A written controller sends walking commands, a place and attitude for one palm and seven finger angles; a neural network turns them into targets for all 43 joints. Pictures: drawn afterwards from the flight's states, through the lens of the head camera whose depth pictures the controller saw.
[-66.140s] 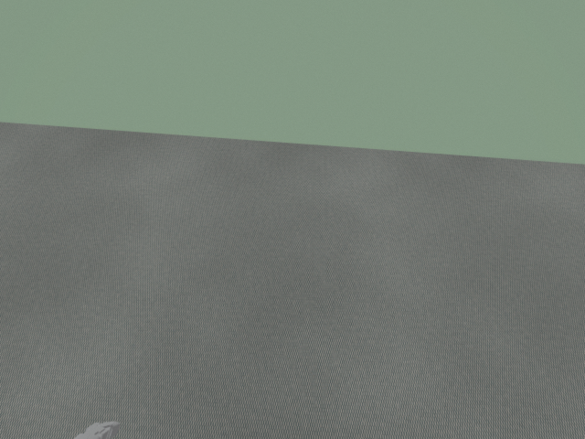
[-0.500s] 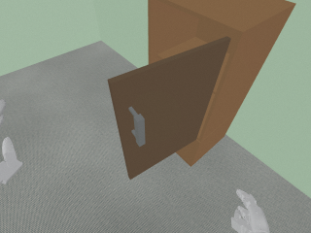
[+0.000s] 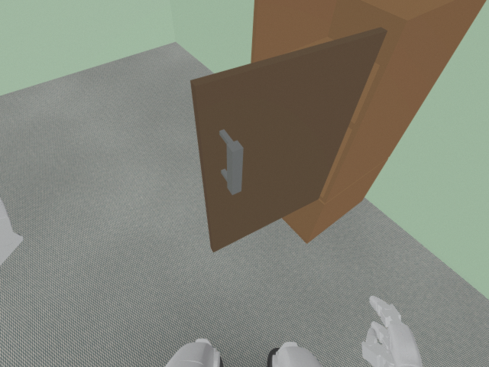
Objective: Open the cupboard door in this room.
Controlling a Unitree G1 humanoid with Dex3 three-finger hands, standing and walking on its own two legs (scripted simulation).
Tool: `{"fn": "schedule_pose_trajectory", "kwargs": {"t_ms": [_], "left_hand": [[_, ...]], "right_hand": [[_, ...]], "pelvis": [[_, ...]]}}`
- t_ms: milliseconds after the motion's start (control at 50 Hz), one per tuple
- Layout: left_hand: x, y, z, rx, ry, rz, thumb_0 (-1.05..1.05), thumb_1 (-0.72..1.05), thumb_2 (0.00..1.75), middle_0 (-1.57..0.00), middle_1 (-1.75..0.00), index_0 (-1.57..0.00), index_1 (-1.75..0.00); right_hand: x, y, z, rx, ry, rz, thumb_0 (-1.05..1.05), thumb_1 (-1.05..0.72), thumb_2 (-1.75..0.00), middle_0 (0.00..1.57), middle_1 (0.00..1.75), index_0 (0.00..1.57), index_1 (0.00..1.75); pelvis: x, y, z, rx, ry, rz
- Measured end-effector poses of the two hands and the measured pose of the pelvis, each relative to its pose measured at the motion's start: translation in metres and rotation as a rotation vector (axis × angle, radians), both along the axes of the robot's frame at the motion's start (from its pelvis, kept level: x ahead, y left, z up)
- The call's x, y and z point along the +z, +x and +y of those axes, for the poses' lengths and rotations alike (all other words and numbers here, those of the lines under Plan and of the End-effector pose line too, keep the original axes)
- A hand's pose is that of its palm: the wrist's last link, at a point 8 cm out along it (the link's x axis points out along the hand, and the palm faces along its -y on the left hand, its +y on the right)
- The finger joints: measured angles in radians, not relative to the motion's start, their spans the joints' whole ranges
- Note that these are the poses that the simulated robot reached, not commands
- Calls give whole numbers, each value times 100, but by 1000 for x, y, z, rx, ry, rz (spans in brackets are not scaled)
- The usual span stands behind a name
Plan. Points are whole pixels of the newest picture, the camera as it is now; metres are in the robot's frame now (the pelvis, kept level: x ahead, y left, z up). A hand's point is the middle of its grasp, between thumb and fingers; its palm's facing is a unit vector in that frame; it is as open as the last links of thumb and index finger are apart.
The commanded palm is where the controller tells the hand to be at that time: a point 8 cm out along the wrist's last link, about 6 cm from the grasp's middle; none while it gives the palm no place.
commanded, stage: step back with the hand held close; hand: left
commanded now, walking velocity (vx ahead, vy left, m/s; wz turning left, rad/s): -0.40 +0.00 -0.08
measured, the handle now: (229, 162) +0.47 +0.06 +0.03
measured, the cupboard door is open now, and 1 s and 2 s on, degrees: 82 82 82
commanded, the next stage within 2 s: stop stepping back and stand still in 0.28 s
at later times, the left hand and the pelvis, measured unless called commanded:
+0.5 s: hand out of the picture +0.10 +0.28 +0.20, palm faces +0.51 -0.71 -0.48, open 7.4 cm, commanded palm +0.02 +0.31 +0.21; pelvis -0.09 +0.00 +0.01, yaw +6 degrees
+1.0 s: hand out of the picture +0.08 +0.22 +0.19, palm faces +0.34 -0.82 -0.46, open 7.4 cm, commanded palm +0.02 +0.26 +0.21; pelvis -0.13 -0.03 +0.02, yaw -3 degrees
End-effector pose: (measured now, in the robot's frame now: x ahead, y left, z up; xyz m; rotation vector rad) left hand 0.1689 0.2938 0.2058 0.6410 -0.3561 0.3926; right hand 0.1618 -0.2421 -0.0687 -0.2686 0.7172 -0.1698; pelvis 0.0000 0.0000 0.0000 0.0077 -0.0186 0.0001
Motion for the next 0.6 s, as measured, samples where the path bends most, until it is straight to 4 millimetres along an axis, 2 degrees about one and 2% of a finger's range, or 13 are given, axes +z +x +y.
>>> {"fn": "schedule_pose_trajectory", "kwargs": {"t_ms": [140,240,320,380,480,600], "left_hand": [[0,-16,-5,-27,51,-16,1,88,90,-21,-30,-21,-30],[1,-50,-4,32,104,-46,1,88,90,-21,-31,-21,-30],[-1,-78,-2,71,44,-58,1,88,90,-21,-31,-21,-30],[-1,-93,4,60,-8,-57,1,88,90,-21,-31,-21,-30],[5,-112,18,47,-6,-40,1,88,90,-21,-31,-21,-30],[16,-132,18,57,-86,17,1,88,90,-21,-30,-21,-30]], "right_hand": [[-2,-9,-3,2,-4,-39,1,-91,-89,21,30,21,30],[-17,-16,-8,35,3,-31,1,-91,-89,21,30,21,30],[-22,-28,-7,73,-6,34,1,-91,-89,21,30,21,30],[-12,-44,1,82,-14,75,1,-91,-89,21,30,21,30],[3,-72,19,78,-11,23,1,-91,-89,21,30,21,30],[27,-109,34,44,59,-11,1,-91,-89,21,30,21,30]], "pelvis": [[-9,-19,-4,39,6,-5],[-22,-31,-14,101,7,-26],[-18,-47,-13,106,25,-25],[-8,-62,-7,97,34,-11],[3,-90,1,106,-43,2],[27,-103,1,29,-83,26]]}}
